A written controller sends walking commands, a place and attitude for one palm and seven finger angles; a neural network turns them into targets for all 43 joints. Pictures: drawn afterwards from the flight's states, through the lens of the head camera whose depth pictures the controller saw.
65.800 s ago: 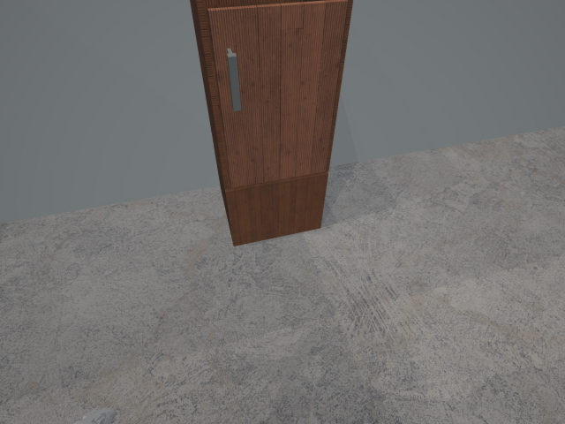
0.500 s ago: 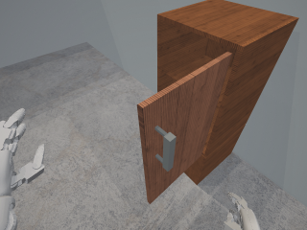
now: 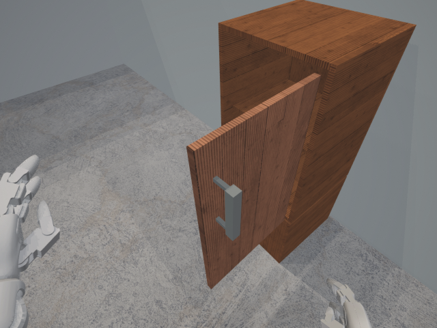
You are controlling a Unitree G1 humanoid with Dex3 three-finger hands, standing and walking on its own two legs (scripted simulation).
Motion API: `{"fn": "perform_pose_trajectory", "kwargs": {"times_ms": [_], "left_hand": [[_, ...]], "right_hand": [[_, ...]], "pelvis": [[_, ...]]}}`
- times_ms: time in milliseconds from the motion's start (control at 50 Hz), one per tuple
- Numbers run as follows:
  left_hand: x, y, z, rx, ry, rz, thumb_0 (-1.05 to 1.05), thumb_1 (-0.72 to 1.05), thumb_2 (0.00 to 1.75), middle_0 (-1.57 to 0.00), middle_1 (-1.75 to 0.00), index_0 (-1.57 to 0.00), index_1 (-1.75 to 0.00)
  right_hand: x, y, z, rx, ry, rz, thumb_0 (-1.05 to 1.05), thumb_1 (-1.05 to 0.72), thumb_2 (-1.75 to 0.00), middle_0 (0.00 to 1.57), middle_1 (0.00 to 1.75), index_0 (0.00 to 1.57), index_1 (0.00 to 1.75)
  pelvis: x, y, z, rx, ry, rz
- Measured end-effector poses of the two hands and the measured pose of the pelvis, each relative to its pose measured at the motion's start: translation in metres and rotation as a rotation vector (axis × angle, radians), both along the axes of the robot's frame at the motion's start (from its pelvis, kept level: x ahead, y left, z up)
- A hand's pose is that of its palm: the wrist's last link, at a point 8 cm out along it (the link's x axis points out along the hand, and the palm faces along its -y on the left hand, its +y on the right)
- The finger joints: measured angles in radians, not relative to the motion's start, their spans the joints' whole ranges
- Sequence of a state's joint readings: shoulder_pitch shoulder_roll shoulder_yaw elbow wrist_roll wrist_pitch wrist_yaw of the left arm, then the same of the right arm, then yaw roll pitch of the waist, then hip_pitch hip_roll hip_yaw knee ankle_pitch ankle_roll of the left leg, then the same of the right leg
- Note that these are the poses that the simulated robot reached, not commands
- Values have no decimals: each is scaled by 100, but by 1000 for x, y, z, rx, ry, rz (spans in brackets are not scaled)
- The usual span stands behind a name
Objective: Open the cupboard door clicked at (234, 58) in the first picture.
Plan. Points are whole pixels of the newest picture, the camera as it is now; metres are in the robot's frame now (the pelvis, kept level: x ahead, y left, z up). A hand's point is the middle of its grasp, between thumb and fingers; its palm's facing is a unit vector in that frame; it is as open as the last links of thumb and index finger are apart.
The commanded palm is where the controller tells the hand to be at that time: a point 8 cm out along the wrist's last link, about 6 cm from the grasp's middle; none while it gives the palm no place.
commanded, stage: step back with the hand held close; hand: left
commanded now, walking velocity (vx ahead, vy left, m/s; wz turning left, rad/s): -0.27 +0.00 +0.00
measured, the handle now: (226, 208) +0.35 +0.04 +0.02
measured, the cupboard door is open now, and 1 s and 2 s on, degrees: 93 93 93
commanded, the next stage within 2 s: stop stepping back and stand still in 1.24 s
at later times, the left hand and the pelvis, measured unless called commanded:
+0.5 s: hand (23, 260) +0.14 +0.28 +0.15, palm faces +0.40 -0.76 -0.51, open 7.4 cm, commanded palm +0.09 +0.32 +0.17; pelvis -0.06 +0.02 -0.01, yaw -1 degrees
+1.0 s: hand out of the picture +0.08 +0.28 +0.17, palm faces +0.48 -0.75 -0.45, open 7.5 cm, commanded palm +0.02 +0.31 +0.17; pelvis -0.12 +0.01 -0.01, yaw -1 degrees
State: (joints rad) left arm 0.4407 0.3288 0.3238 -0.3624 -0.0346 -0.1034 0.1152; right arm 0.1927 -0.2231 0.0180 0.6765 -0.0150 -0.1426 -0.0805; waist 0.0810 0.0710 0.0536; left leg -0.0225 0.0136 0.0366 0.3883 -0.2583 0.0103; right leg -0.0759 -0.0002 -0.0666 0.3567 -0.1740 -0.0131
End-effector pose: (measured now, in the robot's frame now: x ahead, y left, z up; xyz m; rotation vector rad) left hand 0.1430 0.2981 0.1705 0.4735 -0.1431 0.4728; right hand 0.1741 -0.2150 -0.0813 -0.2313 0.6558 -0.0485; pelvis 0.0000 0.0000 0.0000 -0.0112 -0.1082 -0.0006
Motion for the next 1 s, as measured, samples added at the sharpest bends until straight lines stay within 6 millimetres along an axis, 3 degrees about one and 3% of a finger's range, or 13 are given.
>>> {"fn": "perform_pose_trajectory", "kwargs": {"times_ms": [100, 260, 380, 520, 680, 800, 920, 1000], "left_hand": [[4, 3, 15, 80, -42, -22, 2, 88, 90, -21, -30, -21, -30], [3, -3, -6, 84, 91, -120, 2, 89, 90, -21, -30, -21, -30], [-15, 9, -6, 112, 72, -136, 2, 88, 90, -22, -31, -21, -30], [-44, 24, 1, 153, -29, -95, 2, 88, 90, -22, -30, -21, -30], [-78, 27, -9, 138, -103, -17, 2, 88, 90, -21, -30, -21, -30], [-91, 27, -7, 129, -161, -51, 2, 88, 90, -21, -30, -21, -30], [-100, 31, 14, 170, -180, -36, 2, 88, 90, -22, -30, -21, -30], [-104, 17, 13, 141, -138, -57, 2, 89, 90, -21, -30, -21, -30]], "right_hand": [[-3, -3, 2, 5, 9, -14, 1, -91, -90, 21, 30, 21, 30], [-24, -17, 1, -31, 47, -108, 1, -91, -90, 21, 30, 21, 30], [-47, -17, 3, -66, 64, -148, 1, -91, -90, 21, 30, 21, 30], [-70, -3, 5, -89, 38, -118, 1, -91, -90, 21, 30, 21, 30], [-98, 7, -12, -97, 53, -76, 1, -90, -90, 21, 30, 21, 30], [-124, 9, -20, -102, 78, -92, 1, -90, -90, 21, 30, 21, 30], [-143, 15, -15, -43, 88, -96, 1, -91, -90, 21, 30, 21, 30], [-147, 12, -9, -7, 66, -75, 1, -90, -90, 21, 30, 21, 30]], "pelvis": [[-7, -2, -1, -8, 49, 1], [-22, 9, -3, 0, 103, -19], [-38, 17, -7, 5, 103, -22], [-63, 24, -14, 11, 87, -13], [-85, 25, -27, -4, 82, 28], [-100, 29, -32, -14, 74, 30], [-110, 20, -18, -37, 100, 24], [-121, 10, -13, -19, 146, -18]]}}
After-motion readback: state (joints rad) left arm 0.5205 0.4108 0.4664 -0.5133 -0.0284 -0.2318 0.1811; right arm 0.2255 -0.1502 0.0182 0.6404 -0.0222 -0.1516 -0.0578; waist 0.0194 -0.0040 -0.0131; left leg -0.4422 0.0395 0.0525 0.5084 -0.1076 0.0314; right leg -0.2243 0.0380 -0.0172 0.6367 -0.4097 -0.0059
